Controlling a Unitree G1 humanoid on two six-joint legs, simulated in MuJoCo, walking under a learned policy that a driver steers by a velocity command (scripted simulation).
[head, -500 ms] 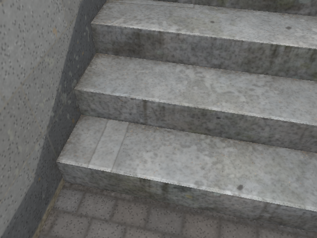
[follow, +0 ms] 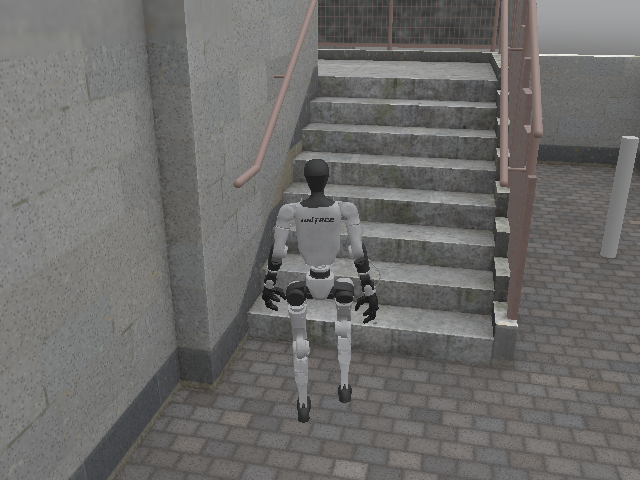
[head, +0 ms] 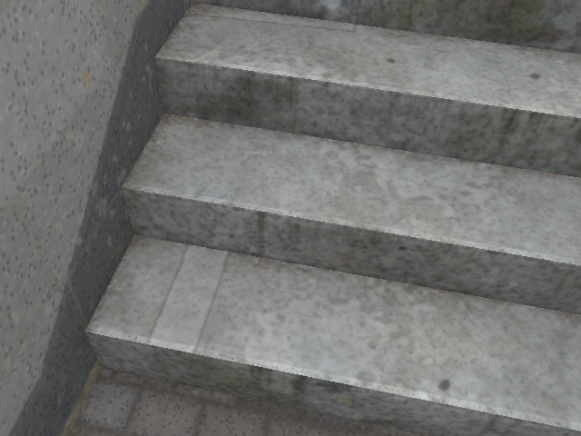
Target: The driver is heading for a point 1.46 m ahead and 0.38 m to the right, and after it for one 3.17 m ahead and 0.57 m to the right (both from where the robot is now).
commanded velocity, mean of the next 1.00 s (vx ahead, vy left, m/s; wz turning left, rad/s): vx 0.48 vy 0.00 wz -0.12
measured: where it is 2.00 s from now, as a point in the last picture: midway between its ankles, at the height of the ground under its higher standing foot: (423, 189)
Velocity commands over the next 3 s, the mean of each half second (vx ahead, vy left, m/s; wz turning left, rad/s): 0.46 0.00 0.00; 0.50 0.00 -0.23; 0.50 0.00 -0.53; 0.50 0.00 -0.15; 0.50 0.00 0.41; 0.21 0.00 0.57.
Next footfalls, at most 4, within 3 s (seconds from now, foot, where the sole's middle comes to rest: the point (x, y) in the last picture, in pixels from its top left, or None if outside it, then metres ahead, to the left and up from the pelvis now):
0.26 right None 0.33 -0.12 -0.78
0.74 left None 0.47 0.05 -0.78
1.14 right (376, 342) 0.67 -0.20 -0.61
1.64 left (376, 184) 1.00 -0.21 -0.44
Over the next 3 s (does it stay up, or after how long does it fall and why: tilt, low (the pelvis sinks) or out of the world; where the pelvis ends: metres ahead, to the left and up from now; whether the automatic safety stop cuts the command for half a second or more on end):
stays up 1.45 -0.46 0.64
